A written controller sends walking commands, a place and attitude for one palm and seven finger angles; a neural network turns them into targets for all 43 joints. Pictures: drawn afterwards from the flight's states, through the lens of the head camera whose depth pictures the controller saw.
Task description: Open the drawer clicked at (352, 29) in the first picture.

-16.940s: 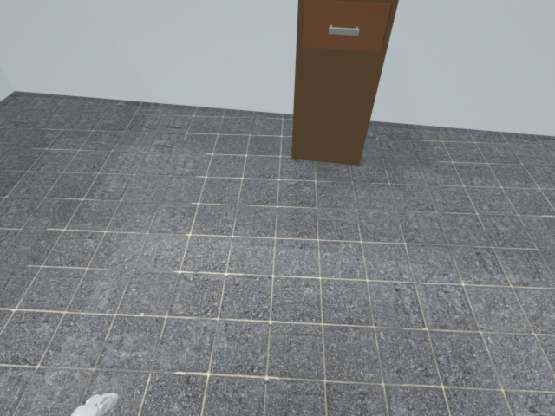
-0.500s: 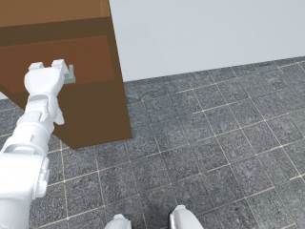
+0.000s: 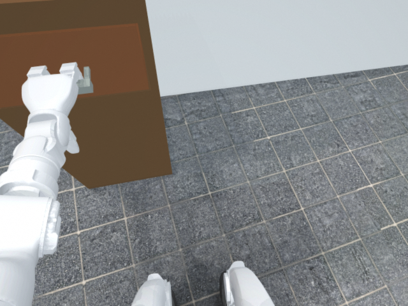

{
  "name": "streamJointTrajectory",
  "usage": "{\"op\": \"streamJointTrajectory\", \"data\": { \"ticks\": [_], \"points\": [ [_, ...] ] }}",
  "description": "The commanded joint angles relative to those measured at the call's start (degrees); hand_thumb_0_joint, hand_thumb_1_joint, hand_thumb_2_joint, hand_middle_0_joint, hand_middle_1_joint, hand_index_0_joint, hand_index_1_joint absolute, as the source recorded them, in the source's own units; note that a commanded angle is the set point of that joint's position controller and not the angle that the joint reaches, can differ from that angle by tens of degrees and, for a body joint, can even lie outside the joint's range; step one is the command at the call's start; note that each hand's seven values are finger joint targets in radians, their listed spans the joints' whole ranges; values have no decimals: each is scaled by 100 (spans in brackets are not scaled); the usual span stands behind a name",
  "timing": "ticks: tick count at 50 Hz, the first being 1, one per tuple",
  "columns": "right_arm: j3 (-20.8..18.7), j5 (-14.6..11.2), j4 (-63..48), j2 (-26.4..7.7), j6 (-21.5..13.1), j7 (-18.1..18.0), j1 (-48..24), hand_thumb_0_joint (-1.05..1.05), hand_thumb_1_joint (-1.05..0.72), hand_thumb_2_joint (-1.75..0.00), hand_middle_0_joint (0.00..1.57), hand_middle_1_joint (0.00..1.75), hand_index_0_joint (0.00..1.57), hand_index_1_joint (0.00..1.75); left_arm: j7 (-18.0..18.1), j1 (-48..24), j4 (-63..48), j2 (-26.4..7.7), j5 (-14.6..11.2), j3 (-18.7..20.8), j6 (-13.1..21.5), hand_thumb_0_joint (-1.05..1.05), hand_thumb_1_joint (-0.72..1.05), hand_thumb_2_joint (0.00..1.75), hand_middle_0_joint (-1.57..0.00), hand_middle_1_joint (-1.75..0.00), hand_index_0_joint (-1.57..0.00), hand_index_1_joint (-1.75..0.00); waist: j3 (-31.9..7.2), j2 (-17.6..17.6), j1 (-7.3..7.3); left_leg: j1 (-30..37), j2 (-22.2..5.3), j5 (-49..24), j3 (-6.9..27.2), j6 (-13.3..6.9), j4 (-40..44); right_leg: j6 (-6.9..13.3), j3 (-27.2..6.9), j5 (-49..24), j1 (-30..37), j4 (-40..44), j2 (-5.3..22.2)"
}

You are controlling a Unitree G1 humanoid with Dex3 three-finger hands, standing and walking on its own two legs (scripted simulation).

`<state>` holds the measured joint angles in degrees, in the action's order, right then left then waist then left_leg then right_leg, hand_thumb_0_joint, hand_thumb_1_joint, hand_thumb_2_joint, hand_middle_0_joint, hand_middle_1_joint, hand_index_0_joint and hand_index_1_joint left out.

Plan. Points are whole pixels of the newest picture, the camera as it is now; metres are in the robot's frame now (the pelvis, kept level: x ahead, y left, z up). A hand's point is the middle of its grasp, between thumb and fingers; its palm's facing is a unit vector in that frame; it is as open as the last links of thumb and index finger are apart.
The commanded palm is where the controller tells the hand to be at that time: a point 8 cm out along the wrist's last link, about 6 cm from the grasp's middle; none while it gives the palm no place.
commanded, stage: lower the fingers behind the handle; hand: left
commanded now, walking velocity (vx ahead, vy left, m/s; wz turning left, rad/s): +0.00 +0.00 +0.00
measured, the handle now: (60, 81) +0.57 +0.25 +0.02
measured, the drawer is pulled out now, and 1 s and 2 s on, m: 0.00 0.00 0.05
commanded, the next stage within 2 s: close the thumb around the handle in 0.32 s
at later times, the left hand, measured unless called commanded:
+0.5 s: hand (68, 110) +0.51 +0.24 +0.00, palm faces -0.07 -0.01 -1.00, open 13.8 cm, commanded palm +0.50 +0.23 +0.05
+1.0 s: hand (68, 109) +0.51 +0.24 +0.01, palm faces -0.07 -0.01 -1.00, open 6.2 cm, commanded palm +0.50 +0.23 +0.05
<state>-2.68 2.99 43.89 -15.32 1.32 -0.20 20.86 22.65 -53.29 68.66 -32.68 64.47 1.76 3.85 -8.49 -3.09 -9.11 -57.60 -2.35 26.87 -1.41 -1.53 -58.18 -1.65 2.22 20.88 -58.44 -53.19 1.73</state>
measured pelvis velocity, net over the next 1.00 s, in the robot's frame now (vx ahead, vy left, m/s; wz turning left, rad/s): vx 0.00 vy -0.01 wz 0.00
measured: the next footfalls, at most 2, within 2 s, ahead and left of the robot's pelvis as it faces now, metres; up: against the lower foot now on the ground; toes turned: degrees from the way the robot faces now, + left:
none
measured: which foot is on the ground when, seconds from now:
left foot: down 0.00-1.00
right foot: down 0.00-1.00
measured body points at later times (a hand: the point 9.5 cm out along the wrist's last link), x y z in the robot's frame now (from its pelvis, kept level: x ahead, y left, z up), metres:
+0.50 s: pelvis +0.00 +0.00 +0.00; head +0.15 +0.00 +0.43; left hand +0.51 +0.24 +0.06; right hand -0.01 -0.28 -0.12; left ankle -0.01 +0.10 -0.67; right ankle +0.03 -0.14 -0.67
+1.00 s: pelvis +0.00 -0.01 +0.00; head +0.15 -0.01 +0.43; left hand +0.51 +0.23 +0.06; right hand -0.01 -0.29 -0.12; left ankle -0.01 +0.10 -0.67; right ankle +0.03 -0.14 -0.67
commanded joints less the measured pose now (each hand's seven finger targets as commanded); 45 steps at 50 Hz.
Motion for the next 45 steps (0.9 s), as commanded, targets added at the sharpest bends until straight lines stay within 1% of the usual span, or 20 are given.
{"op": "streamJointTrajectory", "data": {
  "ticks": [1, 2, 4, 5, 12, 13, 16, 17, 20, 21, 23, 29, 31, 32, 36, 38, 40, 41, 43, 45],
  "points": [
    [-349, 7, -149, -1045, -52, -39, 1109, 0, -90, -90, 20, 30, 20, 30, 172, -2259, -1032, -1340, -37, 219, -52, 0, -50, 30, -30, -120, -30, -120, -2921, -513, -93, 2108, 195, -2672, 241, -19, 546, 291, 92, -1624, 1461, 398, -439],
    [-335, 2, -144, -1078, -37, -33, 1109, 0, -90, -90, 20, 30, 20, 30, 164, -2176, -1042, -1526, -44, 354, -77, 0, -50, 30, -30, -120, -30, -120, -2935, -505, -41, 2122, 188, -2699, 262, -5, 569, 296, 100, -1634, 1505, 382, -442],
    [-325, -7, -172, -1073, -12, -41, 1092, 0, -90, -90, 20, 30, 20, 30, 123, -2107, -1074, -1579, -56, 391, -94, 0, -50, 30, -30, -120, -30, -120, -2971, -487, -16, 2128, 188, -2783, 255, -8, 570, 287, 92, -1701, 1577, 380, -441],
    [-337, -11, -195, -1047, -22, -40, 1096, 0, -90, -90, 20, 30, 20, 30, 106, -2106, -1122, -1369, -73, 248, -86, 0, -50, 30, -30, -120, -30, -120, -2971, -490, -48, 2191, 183, -2806, 261, -9, 581, 287, 105, -1700, 1553, 402, -447],
    [-318, -34, -185, -1049, -36, -78, 1063, 0, -90, -90, 20, 30, 20, 30, 91, -2125, -1015, -1332, -62, 203, -49, 0, -50, 30, -30, -120, -30, -120, -2553, -263, -108, 1998, 185, -2397, 265, -33, 668, 284, 104, -1438, 1446, 486, -444],
    [-315, -28, -174, -1045, -43, -75, 1040, 0, -90, -90, 20, 30, 20, 30, 94, -2204, -1044, -1296, -61, 181, -32, 0, -50, 30, -30, -120, -30, -120, -2526, -376, -111, 2026, 184, -2405, 270, -23, 664, 295, 101, -1403, 1359, 476, -443],
    [-327, -25, -184, -1018, -84, -84, 1060, 0, -90, -90, 20, 30, 20, 30, 142, -2324, -997, -1112, -29, 22, -17, 0, -50, 30, -30, -120, -30, -120, -2535, -348, -185, 2001, 193, -2286, 270, -39, 636, 287, 105, -1308, 1284, 482, -437],
    [-318, -28, -152, -1051, -79, -81, 1072, 0, -90, -90, 20, 30, 20, 30, 150, -2283, -943, -1324, -23, 170, -33, 0, -50, 30, -30, -120, -30, -120, -2533, -397, -137, 1994, 188, -2278, 274, -23, 636, 297, 95, -1302, 1266, 460, -436],
    [-348, -1, -158, -1030, -91, -68, 1127, 0, -90, -90, 20, 30, 20, 30, 176, -2356, -1150, -1306, -28, 207, -3, 0, -50, 30, -30, -120, -30, -120, -2965, -497, -104, 2213, 186, -2693, 282, -10, 552, 294, 94, -1597, 1412, 380, -437],
    [-343, -5, -161, -1021, -85, -63, 1099, 0, -90, -90, 20, 30, 20, 30, 168, -2203, -1014, -1208, -29, 137, -36, 0, -50, 30, -30, -120, -30, -120, -2895, -441, -108, 2146, 197, -2656, 256, -17, 542, 289, 90, -1597, 1422, 401, -441],
    [-329, 0, -141, -1035, -73, -59, 1107, 0, -90, -90, 20, 30, 20, 30, 168, -2297, -1067, -1355, -63, 260, -36, 0, -39, 35, -31, -121, -31, -121, -2841, -408, -100, 2071, 196, -2655, 259, -19, 556, 288, 82, -1649, 1487, 393, -434],
    [-318, -30, -162, -1025, -65, -75, 1096, 0, -90, -90, 20, 30, 20, 30, 160, -2352, -1006, -1311, -36, 140, -125, 0, -5, 49, -33, -125, -33, -125, -2752, -343, -153, 1911, 228, -2429, 202, -54, 588, 271, 48, -1652, 1619, 461, -429],
    [-305, -34, -155, -1047, -56, -92, 1082, 0, -90, -90, 20, 30, 20, 30, 136, -2259, -962, -1487, -56, 263, -141, 0, 6, 54, -34, -126, -34, -126, -2759, -215, -124, 1794, 238, -2379, 178, -73, 596, 258, 21, -1717, 1753, 467, -421],
    [-300, -35, -183, -1039, -56, -92, 1085, 0, -90, -90, 20, 30, 20, 30, 122, -2247, -1048, -1510, -52, 271, -130, 0, 12, 56, -34, -127, -34, -127, -2833, -371, -70, 1862, 249, -2418, 170, -61, 611, 270, 25, -1730, 1770, 454, -423],
    [-323, -24, -194, -1015, -53, -91, 1080, 0, -90, -90, 20, 30, 20, 30, 80, -2041, -1098, -1328, -66, 211, -74, 0, 34, 66, -36, -129, -36, -129, -2903, -392, -36, 2007, 231, -2688, 181, -46, 581, 273, 39, -1870, 1764, 438, -428],
    [-336, -28, -159, -997, -64, -86, 1092, 0, -90, -90, 20, 30, 20, 30, 79, -2143, -1086, -1173, -88, 120, -43, 0, 45, 71, -37, -130, -37, -130, -2788, -325, -131, 1997, 219, -2646, 169, -57, 560, 266, 34, -1867, 1671, 461, -437],
    [-316, -37, -141, -1042, -47, -93, 1072, 0, -90, -90, 20, 30, 20, 30, 93, -2055, -986, -1461, -76, 299, -58, 0, 56, 76, -38, -131, -38, -131, -2643, -257, -76, 1856, 223, -2478, 175, -54, 594, 268, 29, -1762, 1689, 457, -433],
    [-313, -43, -192, -1005, -59, -105, 1061, 0, -90, -90, 20, 30, 20, 30, 92, -2182, -1031, -1225, -50, 80, -50, 0, 62, 78, -38, -132, -38, -132, -2609, -310, -133, 1850, 236, -2391, 182, -58, 618, 267, 37, -1658, 1638, 484, -429],
    [-354, -29, -170, -1002, -85, -91, 1101, 0, -90, -90, 20, 30, 20, 30, 114, -2297, -1204, -1168, -37, 93, 0, 0, 73, 83, -39, -133, -39, -133, -2806, -449, -122, 2080, 216, -2609, 196, -42, 589, 283, 48, -1744, 1569, 457, -432],
    [-347, -25, -149, -1024, -73, -86, 1102, 0, -90, -90, 20, 30, 20, 30, 127, -2073, -1147, -1365, -66, 266, -20, 0, 84, 88, -40, -134, -40, -134, -2864, -416, -42, 2074, 210, -2711, 192, -34, 574, 278, 38, -1848, 1674, 432, -434]
  ]
}}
